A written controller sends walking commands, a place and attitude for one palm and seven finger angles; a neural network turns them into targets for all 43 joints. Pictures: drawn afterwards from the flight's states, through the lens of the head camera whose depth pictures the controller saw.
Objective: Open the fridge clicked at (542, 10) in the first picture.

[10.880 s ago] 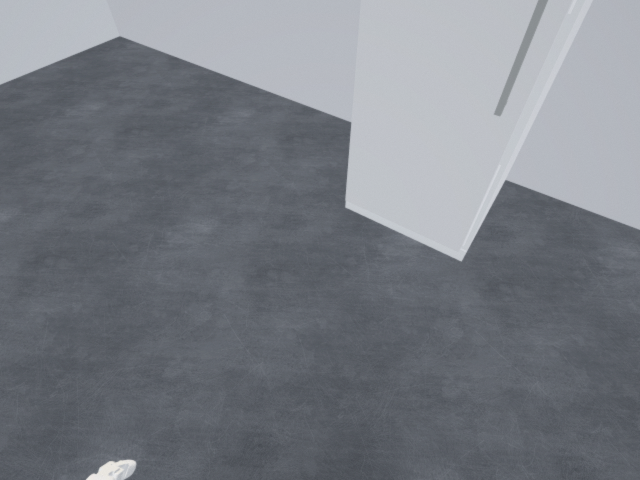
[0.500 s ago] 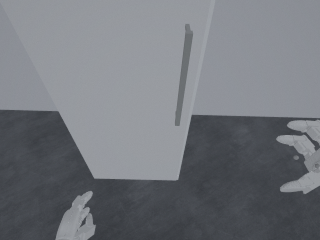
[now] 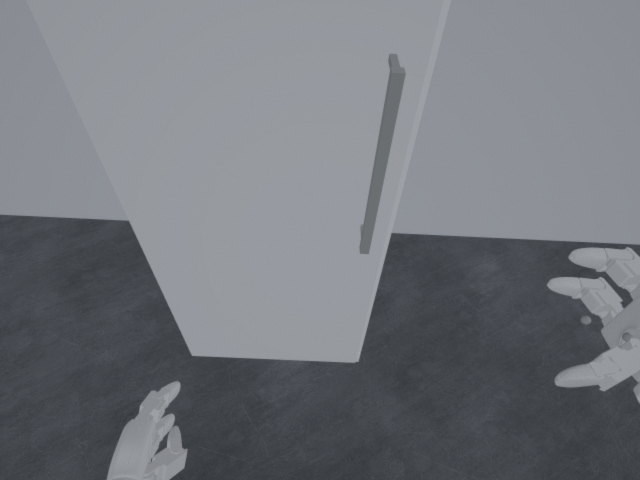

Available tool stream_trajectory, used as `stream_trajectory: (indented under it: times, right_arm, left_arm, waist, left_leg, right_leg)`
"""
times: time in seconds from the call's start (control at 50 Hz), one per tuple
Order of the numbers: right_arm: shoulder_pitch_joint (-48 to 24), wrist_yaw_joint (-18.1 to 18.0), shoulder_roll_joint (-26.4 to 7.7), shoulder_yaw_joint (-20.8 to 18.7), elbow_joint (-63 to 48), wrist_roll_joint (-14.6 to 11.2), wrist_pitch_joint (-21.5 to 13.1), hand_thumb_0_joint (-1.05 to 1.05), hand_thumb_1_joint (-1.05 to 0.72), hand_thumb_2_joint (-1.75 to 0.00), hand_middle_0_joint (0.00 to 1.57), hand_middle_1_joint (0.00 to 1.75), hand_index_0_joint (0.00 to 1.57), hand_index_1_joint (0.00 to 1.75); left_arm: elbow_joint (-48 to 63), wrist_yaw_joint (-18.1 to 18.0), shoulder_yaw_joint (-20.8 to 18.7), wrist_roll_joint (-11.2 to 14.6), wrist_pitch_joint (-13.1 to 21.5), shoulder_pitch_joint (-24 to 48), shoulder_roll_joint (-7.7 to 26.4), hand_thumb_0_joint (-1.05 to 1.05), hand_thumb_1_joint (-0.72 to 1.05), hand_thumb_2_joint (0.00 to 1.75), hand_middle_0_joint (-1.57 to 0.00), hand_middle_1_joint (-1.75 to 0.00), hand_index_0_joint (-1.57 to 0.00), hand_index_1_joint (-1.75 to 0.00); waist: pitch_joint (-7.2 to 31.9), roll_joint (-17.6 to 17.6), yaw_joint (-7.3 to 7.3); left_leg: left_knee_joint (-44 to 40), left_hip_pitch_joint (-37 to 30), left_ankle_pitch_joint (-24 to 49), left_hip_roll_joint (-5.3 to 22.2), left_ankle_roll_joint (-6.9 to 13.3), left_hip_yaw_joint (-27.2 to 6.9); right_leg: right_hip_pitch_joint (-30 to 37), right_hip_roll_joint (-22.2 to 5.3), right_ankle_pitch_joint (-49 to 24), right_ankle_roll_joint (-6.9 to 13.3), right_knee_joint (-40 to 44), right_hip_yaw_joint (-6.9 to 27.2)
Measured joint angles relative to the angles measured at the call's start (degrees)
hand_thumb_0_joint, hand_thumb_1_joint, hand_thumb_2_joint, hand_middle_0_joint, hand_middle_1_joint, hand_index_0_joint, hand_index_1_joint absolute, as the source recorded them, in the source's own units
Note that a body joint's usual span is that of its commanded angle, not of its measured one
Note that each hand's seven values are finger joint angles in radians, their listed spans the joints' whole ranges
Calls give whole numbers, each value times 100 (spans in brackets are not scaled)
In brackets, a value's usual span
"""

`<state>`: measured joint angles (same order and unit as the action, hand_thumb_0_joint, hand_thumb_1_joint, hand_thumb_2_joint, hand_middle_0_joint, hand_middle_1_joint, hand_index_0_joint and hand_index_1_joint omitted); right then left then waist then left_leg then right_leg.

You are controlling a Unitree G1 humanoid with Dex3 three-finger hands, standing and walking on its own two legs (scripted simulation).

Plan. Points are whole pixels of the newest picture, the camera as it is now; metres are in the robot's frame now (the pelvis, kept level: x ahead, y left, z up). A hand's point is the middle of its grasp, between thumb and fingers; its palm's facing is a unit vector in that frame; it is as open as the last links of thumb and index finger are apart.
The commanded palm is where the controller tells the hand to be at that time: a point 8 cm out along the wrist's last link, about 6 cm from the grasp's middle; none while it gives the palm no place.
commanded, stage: move the hooked fingers beside the handle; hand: right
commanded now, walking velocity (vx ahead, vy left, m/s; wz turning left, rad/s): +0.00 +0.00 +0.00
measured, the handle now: (376, 170) +0.54 -0.07 +0.10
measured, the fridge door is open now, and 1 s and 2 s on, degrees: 0 0 0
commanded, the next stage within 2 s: none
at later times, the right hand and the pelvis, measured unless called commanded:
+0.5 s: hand (535, 278) +0.33 -0.24 +0.11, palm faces +0.02 +1.00 +0.00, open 13.9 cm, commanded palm +0.30 -0.29 +0.11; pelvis +0.00 +0.01 +0.00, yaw +1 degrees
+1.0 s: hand (476, 239) +0.40 -0.19 +0.11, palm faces -0.01 +1.00 +0.01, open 13.9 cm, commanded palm +0.37 -0.24 +0.11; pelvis +0.00 +0.00 +0.00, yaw +1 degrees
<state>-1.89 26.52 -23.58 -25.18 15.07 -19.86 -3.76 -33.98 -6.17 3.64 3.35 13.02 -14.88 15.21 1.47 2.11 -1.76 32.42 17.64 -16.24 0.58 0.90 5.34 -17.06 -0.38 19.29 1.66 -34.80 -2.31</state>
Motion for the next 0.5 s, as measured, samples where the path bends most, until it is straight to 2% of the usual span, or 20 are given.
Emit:
stream_trajectory:
  times: [0.14, 0.26, 0.38, 0.5]
  right_arm:
    - [-42, 1, 17, 15, 70, -21, -22, -1, 50, -30, 30, 120, 30, 121]
    - [-451, -75, 92, 196, 356, 56, -46, -1, 50, -30, 30, 120, 30, 121]
    - [-901, -217, 100, 337, 710, 192, -51, -1, 50, -30, 30, 120, 30, 121]
    - [-1066, -337, 93, 277, 885, 229, -110, -1, 50, -30, 30, 120, 30, 120]
  left_arm:
    - [11, -25, 0, 9, 7, 35, 6, 1, 90, 90, -21, -30, -21, -30]
    - [-61, -73, -12, 26, -15, 57, 38, 1, 90, 90, -21, -30, -21, -30]
    - [-74, -62, -9, 19, -91, 82, 21, 1, 90, 90, -21, -30, -21, -30]
    - [-27, 21, -26, 6, -205, -11, 3, 1, 90, 90, -21, -30, -21, -30]
  waist:
    - [-7, 23, -10]
    - [-22, 11, -22]
    - [-22, -35, 76]
    - [31, -70, 170]
  left_leg:
    - [40, 34, -20, -12, 26, 12]
    - [109, 100, -50, -2, 40, 53]
    - [158, 211, -55, -10, 51, 21]
    - [175, 300, -56, -32, 49, -70]
  right_leg:
    - [-25, -14, -2, -27, -14, 14]
    - [-104, -8, 8, -40, -77, 57]
    - [-184, -17, 7, -49, -91, 25]
    - [-215, -37, 20, -48, -63, -64]
